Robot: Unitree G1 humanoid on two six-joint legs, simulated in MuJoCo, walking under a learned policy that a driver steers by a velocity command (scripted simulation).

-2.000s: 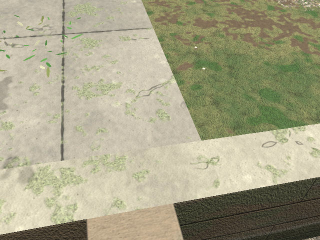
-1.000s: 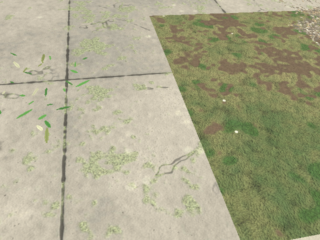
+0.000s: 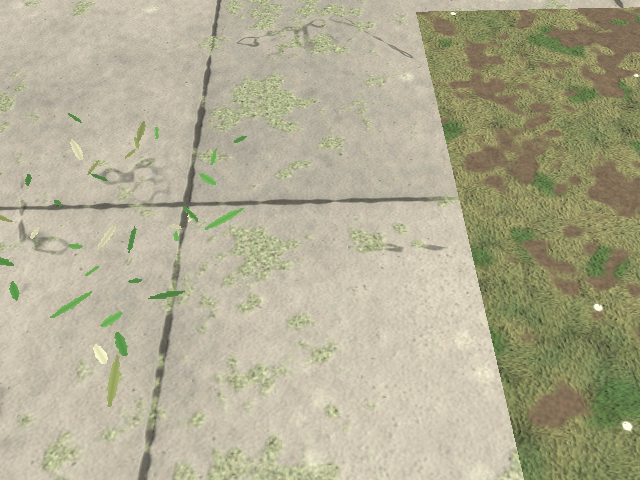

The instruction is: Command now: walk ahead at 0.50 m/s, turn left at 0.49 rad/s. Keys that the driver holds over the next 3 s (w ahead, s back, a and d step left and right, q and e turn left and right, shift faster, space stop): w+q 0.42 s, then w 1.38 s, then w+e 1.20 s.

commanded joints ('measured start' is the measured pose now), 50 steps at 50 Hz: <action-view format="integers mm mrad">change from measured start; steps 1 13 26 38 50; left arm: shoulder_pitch -86 -347 -98 -55 -137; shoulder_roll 110 57 100 168 118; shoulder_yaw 16 15 59 83 56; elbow -145 -309 -264 -179 -198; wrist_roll -28 -3 10 -32 -20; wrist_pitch -98 -67 -39 -28 -47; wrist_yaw -32 3 -11 -12 -11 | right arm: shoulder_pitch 371 273 180 -15 212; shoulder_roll -215 -199 -146 -52 -123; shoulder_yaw -72 -86 -66 -41 -71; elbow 16 -90 -191 -235 -155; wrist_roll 0 6 -10 6 -18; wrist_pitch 25 32 26 19 6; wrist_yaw -23 -70 -67 -33 -28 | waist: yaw -160 -76 54 41 -61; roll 139 62 -94 -103 78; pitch -293 -15 -53 18 -52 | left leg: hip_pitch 895 262 -285 -31 505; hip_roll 341 118 73 96 298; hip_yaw -734 -279 -190 -72 -436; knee -243 -347 692 45 -357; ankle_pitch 37 229 -237 79 -21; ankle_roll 285 145 -63 -74 152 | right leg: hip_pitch -761 -479 69 -72 -688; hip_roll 33 4 -249 -179 -79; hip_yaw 241 169 586 242 209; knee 680 -171 -504 -621 387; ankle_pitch -55 470 140 379 105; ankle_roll -22 53 -225 -203 -50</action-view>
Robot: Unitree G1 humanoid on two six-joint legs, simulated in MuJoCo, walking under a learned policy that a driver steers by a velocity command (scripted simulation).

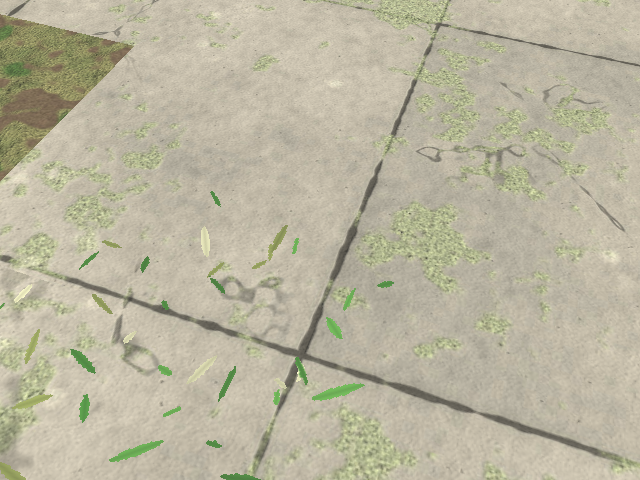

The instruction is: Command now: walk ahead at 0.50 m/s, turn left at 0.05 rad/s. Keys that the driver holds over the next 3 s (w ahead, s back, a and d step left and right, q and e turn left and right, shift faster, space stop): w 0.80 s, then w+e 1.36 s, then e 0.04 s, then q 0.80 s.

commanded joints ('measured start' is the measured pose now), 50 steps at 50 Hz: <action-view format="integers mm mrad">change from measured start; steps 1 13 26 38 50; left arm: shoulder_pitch -58 -347 -88 36 195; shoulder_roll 91 22 85 119 -33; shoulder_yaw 23 -5 22 25 -15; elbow -84 -158 -82 2 -5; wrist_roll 11 7 26 12 0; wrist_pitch -15 9 -5 -6 12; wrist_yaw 0 -19 -24 12 18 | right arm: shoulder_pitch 76 218 90 -146 244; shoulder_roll -104 -162 -135 -53 -290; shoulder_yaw -31 -53 -36 -18 -80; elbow -21 117 108 67 154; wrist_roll -7 17 19 9 -12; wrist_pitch -12 -20 -34 -4 -34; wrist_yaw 2 -27 -38 -22 -6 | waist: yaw -32 -86 18 32 -102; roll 115 86 -34 -36 379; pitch -46 59 -62 50 -407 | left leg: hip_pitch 299 290 -340 -295 804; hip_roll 260 229 128 128 455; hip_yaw -353 -115 -114 -58 -702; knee -303 -372 692 151 -151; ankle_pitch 91 189 -139 300 -35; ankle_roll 192 155 4 -46 234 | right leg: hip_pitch -324 -249 371 288 -237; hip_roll -96 -31 -216 -127 111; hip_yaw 56 8 367 69 59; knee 26 -523 -879 -1011 64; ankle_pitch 118 501 215 427 -192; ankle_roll -9 18 -204 -168 -14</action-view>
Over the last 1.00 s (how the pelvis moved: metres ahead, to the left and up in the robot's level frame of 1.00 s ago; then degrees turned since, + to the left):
0.51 0.10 0.02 20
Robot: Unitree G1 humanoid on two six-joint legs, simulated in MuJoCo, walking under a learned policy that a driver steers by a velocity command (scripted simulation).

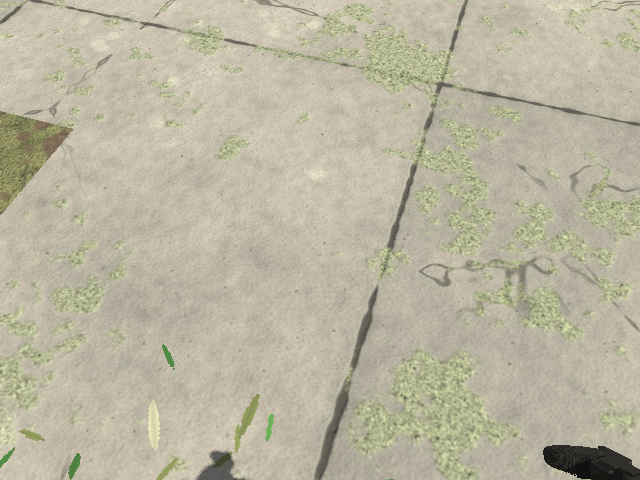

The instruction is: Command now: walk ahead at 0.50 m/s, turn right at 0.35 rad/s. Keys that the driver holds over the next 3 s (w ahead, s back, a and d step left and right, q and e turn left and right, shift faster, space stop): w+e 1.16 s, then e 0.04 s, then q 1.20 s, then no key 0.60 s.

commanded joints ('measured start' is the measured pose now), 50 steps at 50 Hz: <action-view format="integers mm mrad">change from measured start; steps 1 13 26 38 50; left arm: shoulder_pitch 25 -207 50 -108 -53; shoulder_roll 105 41 276 170 122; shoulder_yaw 11 31 120 55 41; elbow -81 -178 -197 -263 -258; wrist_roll -30 -9 -15 -2 -2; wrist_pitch -41 18 36 -26 5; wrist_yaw -2 -16 -32 3 15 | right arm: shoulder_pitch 386 198 248 15 104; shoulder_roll -192 -147 -181 -122 -216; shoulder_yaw -59 -46 -49 -31 -53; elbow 46 92 81 -34 -50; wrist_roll -7 -21 -5 -17 -8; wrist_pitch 2 -10 50 4 -46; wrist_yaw -11 -41 -52 -36 -4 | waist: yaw -177 -74 100 -52 -124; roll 226 65 -96 -31 -113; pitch -345 17 -220 -31 -140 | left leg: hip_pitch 833 368 194 -143 315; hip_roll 383 237 167 64 13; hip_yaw -656 44 244 -80 -101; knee -218 -424 535 262 -103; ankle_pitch -261 115 251 31 57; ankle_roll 201 123 -34 -102 15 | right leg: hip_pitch -658 -630 195 -136 -70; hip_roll -7 -142 -102 -116 -71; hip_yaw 107 50 115 227 331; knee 649 269 -95 -428 -46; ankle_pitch -81 480 367 552 601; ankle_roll -24 -1 -224 -242 -126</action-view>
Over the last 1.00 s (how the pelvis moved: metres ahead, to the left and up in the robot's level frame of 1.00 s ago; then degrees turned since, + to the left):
0.53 -0.02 -0.01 -4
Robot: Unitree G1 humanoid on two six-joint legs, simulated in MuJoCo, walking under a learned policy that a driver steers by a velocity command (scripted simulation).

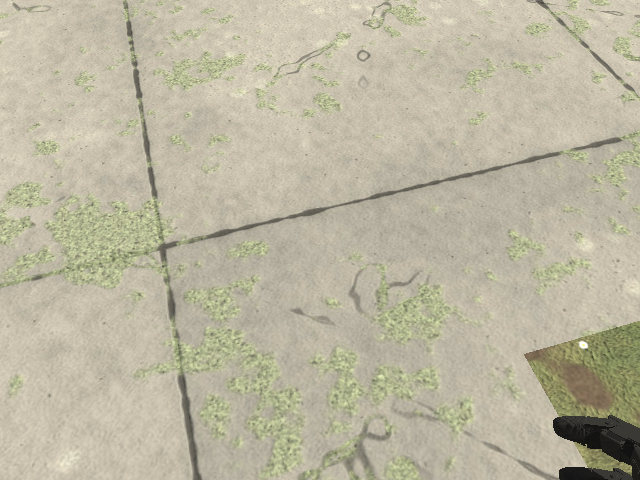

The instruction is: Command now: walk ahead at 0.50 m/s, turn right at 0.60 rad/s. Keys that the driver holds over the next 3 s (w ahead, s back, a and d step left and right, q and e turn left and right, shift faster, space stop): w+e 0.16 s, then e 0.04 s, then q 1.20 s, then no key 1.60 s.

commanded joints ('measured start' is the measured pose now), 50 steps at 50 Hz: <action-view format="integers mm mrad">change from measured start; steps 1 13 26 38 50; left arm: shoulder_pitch -59 -155 -154 -348 -322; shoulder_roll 59 28 150 151 113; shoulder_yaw -1 -10 9 20 34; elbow -97 -189 -187 -117 -86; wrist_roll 24 16 34 25 27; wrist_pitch -9 11 22 26 43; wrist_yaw -1 -9 -7 22 37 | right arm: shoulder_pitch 307 200 323 255 199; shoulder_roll -233 -142 -162 -115 -177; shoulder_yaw -75 -46 -26 -37 -48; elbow -7 49 79 -13 -95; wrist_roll -20 -9 36 5 -1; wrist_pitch -22 16 92 185 132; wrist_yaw -16 -19 -25 -27 -60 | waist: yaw -207 -82 -43 -117 -82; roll -47 33 -190 -183 85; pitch -269 -22 -276 -122 -102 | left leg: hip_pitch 587 321 -165 121 320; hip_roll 216 250 49 85 219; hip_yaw -192 10 6 98 -247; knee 28 -217 745 358 -104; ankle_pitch -73 426 -689 -329 95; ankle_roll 113 209 -51 -28 204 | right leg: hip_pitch -249 -566 146 -209 -608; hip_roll -107 -195 -483 -442 -109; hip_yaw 53 -151 87 -212 -157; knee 411 461 -33 -163 653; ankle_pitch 375 216 887 425 108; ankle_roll -36 79 -223 -144 122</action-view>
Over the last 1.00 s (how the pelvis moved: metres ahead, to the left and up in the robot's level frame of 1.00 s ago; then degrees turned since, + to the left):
0.53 -0.14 0.00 -34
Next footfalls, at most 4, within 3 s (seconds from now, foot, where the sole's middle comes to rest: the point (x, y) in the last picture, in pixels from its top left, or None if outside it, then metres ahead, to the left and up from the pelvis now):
0.44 right None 0.34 -0.15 -0.76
0.82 left None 0.30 0.10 -0.76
1.30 right None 0.37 -0.11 -0.76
1.68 left None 0.24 0.13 -0.76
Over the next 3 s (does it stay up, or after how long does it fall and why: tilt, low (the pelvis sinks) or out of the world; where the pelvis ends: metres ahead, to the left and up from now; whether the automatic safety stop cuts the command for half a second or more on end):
stays up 0.27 0.00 0.01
